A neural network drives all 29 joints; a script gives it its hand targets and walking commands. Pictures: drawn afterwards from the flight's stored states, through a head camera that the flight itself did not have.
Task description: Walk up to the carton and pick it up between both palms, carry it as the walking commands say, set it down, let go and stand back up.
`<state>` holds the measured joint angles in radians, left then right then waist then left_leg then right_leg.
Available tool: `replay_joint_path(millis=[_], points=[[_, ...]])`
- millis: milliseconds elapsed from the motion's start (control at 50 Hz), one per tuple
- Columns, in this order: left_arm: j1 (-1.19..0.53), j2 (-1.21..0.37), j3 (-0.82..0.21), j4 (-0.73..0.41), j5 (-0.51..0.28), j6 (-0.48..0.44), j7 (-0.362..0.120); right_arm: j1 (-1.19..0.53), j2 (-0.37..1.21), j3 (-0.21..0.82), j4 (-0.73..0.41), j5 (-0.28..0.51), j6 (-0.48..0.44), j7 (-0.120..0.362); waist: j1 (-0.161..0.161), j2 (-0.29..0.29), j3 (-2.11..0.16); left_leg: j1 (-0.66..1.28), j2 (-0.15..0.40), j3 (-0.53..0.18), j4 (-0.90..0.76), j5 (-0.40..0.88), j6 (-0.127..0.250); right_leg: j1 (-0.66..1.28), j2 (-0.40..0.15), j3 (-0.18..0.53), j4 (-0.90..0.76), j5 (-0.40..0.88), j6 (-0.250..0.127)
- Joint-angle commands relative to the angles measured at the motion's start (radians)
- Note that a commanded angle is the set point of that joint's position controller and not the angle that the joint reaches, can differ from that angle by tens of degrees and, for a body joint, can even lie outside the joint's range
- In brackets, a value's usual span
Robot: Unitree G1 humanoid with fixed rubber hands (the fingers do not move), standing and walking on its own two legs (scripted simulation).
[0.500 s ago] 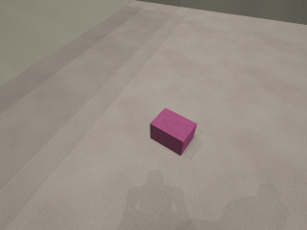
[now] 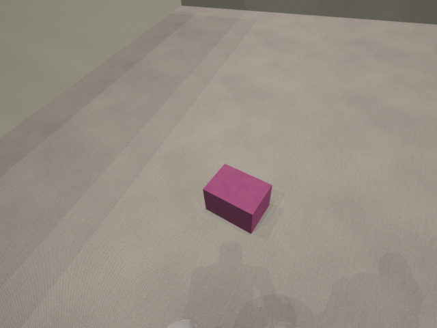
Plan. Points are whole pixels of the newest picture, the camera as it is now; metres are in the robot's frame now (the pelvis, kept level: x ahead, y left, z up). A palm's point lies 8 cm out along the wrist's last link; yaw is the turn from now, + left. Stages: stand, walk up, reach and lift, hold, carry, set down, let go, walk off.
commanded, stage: walk up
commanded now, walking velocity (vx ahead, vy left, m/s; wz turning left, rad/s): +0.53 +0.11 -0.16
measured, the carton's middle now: (237, 197) +0.88 +0.03 -0.69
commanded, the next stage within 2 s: none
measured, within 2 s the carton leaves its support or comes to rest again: neither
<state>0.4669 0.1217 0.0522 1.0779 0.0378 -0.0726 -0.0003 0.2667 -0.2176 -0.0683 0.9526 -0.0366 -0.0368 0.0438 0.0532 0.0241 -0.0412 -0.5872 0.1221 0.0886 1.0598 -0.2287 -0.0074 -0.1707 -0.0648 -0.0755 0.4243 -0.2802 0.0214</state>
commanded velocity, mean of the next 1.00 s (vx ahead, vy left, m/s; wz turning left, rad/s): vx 0.26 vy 0.01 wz -0.03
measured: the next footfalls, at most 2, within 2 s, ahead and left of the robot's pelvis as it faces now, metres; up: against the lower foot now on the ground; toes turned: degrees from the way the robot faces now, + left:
left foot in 0.24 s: +0.25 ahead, +0.16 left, +0.00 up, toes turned +8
right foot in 0.66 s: +0.39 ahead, -0.09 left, +0.00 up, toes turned -9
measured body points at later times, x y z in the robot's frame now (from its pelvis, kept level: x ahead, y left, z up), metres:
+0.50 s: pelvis +0.21 +0.05 +0.01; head +0.24 +0.07 +0.46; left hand +0.30 +0.28 -0.15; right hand +0.17 -0.18 -0.14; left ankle +0.21 +0.15 -0.74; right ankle +0.27 -0.08 -0.68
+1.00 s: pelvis +0.33 +0.01 +0.00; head +0.36 +0.00 +0.45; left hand +0.32 +0.22 -0.16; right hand +0.36 -0.22 -0.17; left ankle +0.38 +0.13 -0.72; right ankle +0.35 -0.08 -0.74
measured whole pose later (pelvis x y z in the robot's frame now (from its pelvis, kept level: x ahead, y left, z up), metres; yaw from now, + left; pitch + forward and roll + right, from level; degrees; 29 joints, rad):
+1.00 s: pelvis +0.33 +0.01 +0.00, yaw -2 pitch -1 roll +0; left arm 0.32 0.12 0.01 1.12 0.02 -0.04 0.04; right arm 0.21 -0.15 -0.04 1.07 -0.02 0.02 -0.03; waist 0.01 0.02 0.06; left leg -0.38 0.05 0.06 0.68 -0.30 -0.01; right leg -0.22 -0.01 -0.14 0.44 -0.21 -0.05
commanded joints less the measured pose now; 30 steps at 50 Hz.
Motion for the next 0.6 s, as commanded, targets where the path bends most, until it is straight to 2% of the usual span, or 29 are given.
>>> replay_joint_path(millis=[0,20,40,80,100,120,140,160,180,200,220,240,260,280,300,320,340,360,380,400,420,440,460,480,500,520,540,580], points=[[0.043,0.131,0.011,-0.013,-0.001,-0.042,0.005,-0.055,0.001,0.008,-0.076,0.007,-0.007,0.018,-0.025,-0.140,0.177,-0.064,0.000,0.003,-0.129,0.112,-0.018,-0.023,-0.211,0.182,-0.326,-0.032,-0.100],[0.093,0.125,0.009,-0.008,-0.004,-0.042,0.008,-0.086,0.022,0.011,-0.086,0.008,-0.002,0.019,-0.012,-0.121,0.195,-0.067,-0.001,0.011,-0.175,0.136,-0.016,0.001,-0.214,0.161,-0.328,0.006,-0.104],[0.097,0.124,0.012,-0.001,-0.003,-0.040,0.013,-0.116,0.033,0.016,-0.094,0.014,0.000,0.018,-0.008,-0.148,0.191,-0.043,-0.016,0.011,-0.247,0.144,-0.024,0.023,-0.206,0.134,-0.312,0.060,-0.104],[0.088,0.161,0.028,-0.006,-0.002,-0.038,0.021,-0.208,0.030,0.016,-0.129,0.013,-0.004,0.020,0.002,-0.164,0.194,0.009,-0.035,0.028,-0.370,0.158,-0.019,0.051,-0.207,0.107,-0.293,0.161,-0.108],[0.101,0.164,0.030,-0.002,-0.003,-0.040,0.029,-0.231,0.021,0.008,-0.132,0.007,-0.007,0.016,0.001,-0.160,0.183,0.061,-0.027,0.011,-0.383,0.107,-0.015,0.063,-0.242,0.127,-0.276,0.208,-0.120],[0.086,0.187,0.038,0.001,-0.005,-0.040,0.033,-0.244,0.018,0.007,-0.126,0.010,-0.009,0.016,0.002,-0.172,0.146,0.092,-0.048,0.043,-0.421,0.095,-0.001,0.091,-0.233,0.093,-0.252,0.256,-0.109],[0.091,0.169,0.033,0.006,-0.004,-0.037,0.031,-0.223,0.029,0.010,-0.128,0.007,-0.016,0.015,-0.008,-0.205,0.142,0.168,-0.062,0.058,-0.432,0.069,0.014,0.068,-0.230,0.071,-0.223,0.264,-0.111],[0.097,0.143,0.027,0.026,-0.010,-0.025,0.024,-0.191,0.028,0.013,-0.113,0.002,-0.022,0.008,-0.029,-0.240,0.143,0.265,-0.091,0.099,-0.465,0.035,0.020,0.034,-0.199,0.023,-0.159,0.276,-0.103],[0.107,0.146,0.028,0.039,-0.016,-0.017,0.023,-0.075,0.018,-0.001,-0.076,-0.004,-0.036,-0.007,-0.072,-0.186,0.076,0.439,-0.108,0.110,-0.523,0.039,0.025,-0.012,-0.147,-0.020,-0.014,0.333,-0.092],[0.150,0.107,0.012,0.048,-0.019,-0.013,0.018,0.069,-0.054,-0.022,-0.027,-0.018,-0.041,-0.021,-0.115,-0.112,-0.022,0.695,-0.086,0.090,-0.477,0.012,0.039,-0.148,-0.106,-0.031,0.194,0.331,-0.076],[0.127,0.073,-0.002,0.007,-0.019,-0.009,0.009,0.227,-0.135,-0.043,0.012,-0.027,-0.048,-0.035,-0.163,0.071,-0.125,0.815,0.187,-0.224,-0.580,-0.118,0.075,-0.264,-0.066,-0.022,0.506,0.018,-0.049],[0.062,0.022,-0.001,-0.027,-0.012,-0.007,0.007,0.332,-0.212,-0.051,0.045,-0.015,-0.045,-0.045,-0.187,0.155,-0.160,0.810,0.394,-0.535,-0.773,-0.024,0.137,-0.417,0.020,0.033,0.707,-0.280,-0.037],[-0.018,0.041,-0.001,-0.049,-0.016,-0.002,0.013,0.272,-0.225,-0.051,0.053,0.001,-0.041,-0.046,-0.167,0.174,-0.048,0.676,0.394,-0.557,-0.811,0.041,0.215,-0.459,-0.026,0.070,0.806,-0.215,-0.034],[-0.060,0.068,0.005,-0.049,-0.016,-0.007,0.010,0.182,-0.145,-0.034,0.038,0.008,-0.049,-0.046,-0.129,0.132,0.016,0.599,0.333,-0.470,-0.801,0.151,0.225,-0.477,-0.063,0.078,0.837,-0.140,-0.037],[-0.024,0.066,0.004,-0.026,-0.015,-0.005,0.007,0.106,-0.090,-0.018,0.024,0.010,-0.053,-0.043,-0.083,0.124,0.018,0.537,0.274,-0.338,-0.799,0.289,0.182,-0.412,-0.086,0.082,0.787,-0.093,-0.036],[0.002,0.045,0.001,-0.005,-0.012,0.008,0.002,0.069,-0.027,-0.001,0.011,0.010,-0.054,-0.042,-0.057,0.062,0.053,0.430,0.227,-0.220,-0.805,0.322,0.149,-0.335,-0.096,0.068,0.714,-0.088,-0.040],[0.017,0.046,0.007,0.001,-0.006,0.021,-0.004,0.080,-0.012,0.005,0.029,0.005,-0.058,-0.045,-0.043,0.100,0.056,0.393,0.212,-0.166,-0.815,0.393,0.136,-0.299,-0.074,0.026,0.688,-0.073,-0.031],[0.005,0.045,0.009,-0.010,0.001,0.031,-0.007,0.088,-0.011,0.010,0.038,-0.002,-0.062,-0.047,-0.030,0.084,0.087,0.373,0.196,-0.129,-0.810,0.524,0.122,-0.276,-0.059,0.015,0.681,-0.047,-0.021],[-0.035,0.043,0.010,-0.026,-0.003,0.042,-0.010,0.100,0.011,0.016,0.058,-0.003,-0.063,-0.050,-0.027,0.100,0.103,0.389,0.181,-0.124,-0.810,0.597,0.126,-0.306,-0.045,0.001,0.616,-0.034,-0.022],[-0.018,0.021,0.010,-0.022,-0.002,0.054,-0.006,0.118,0.003,0.016,0.069,-0.002,-0.064,-0.051,-0.018,0.085,0.082,0.376,0.180,-0.091,-0.811,0.589,0.118,-0.277,-0.038,-0.002,0.593,-0.010,-0.013],[-0.059,0.036,0.014,-0.034,-0.005,0.059,-0.011,0.136,-0.006,0.017,0.076,0.000,-0.063,-0.051,-0.037,0.091,0.095,0.400,0.175,-0.074,-0.814,0.563,0.103,-0.307,-0.032,-0.016,0.523,0.030,-0.011],[-0.096,0.021,0.011,-0.049,-0.005,0.063,-0.018,0.107,-0.010,0.018,0.074,-0.003,-0.060,-0.050,-0.023,0.132,0.069,0.382,0.149,-0.050,-0.823,0.473,0.104,-0.265,-0.022,-0.028,0.460,0.050,-0.016],[-0.144,0.037,0.017,-0.065,0.000,0.067,-0.023,0.132,-0.012,0.019,0.088,-0.002,-0.059,-0.052,-0.036,0.144,0.115,0.358,0.142,-0.049,-0.840,0.401,0.097,-0.266,-0.014,-0.037,0.402,0.089,-0.016],[-0.204,0.031,0.008,-0.085,0.003,0.074,-0.027,0.150,-0.015,0.017,0.088,-0.005,-0.054,-0.054,-0.046,0.148,0.132,0.349,0.160,-0.053,-0.838,0.354,0.099,-0.263,-0.021,-0.033,0.372,0.104,-0.017],[-0.228,0.036,0.011,-0.090,-0.002,0.075,-0.025,0.181,-0.018,0.016,0.105,0.001,-0.050,-0.055,-0.058,0.141,0.121,0.370,0.141,-0.043,-0.835,0.323,0.099,-0.262,-0.001,-0.058,0.324,0.114,-0.018],[-0.244,0.038,0.010,-0.102,-0.005,0.070,-0.025,0.194,-0.015,0.014,0.118,0.001,-0.049,-0.059,-0.054,0.153,0.117,0.372,0.138,-0.048,-0.840,0.224,0.103,-0.236,-0.007,-0.054,0.281,0.117,-0.025],[-0.282,0.054,0.010,-0.108,-0.009,0.063,-0.025,0.222,-0.025,0.009,0.119,-0.003,-0.043,-0.058,-0.072,0.155,0.128,0.369,0.139,-0.061,-0.839,0.211,0.100,-0.220,-0.006,-0.052,0.261,0.101,-0.030],[-0.274,0.073,0.013,-0.109,-0.006,0.047,-0.017,0.215,-0.038,0.004,0.125,0.001,-0.037,-0.060,-0.064,0.078,0.092,0.386,0.154,-0.084,-0.782,0.151,0.106,-0.152,0.008,-0.057,0.183,0.086,-0.038]])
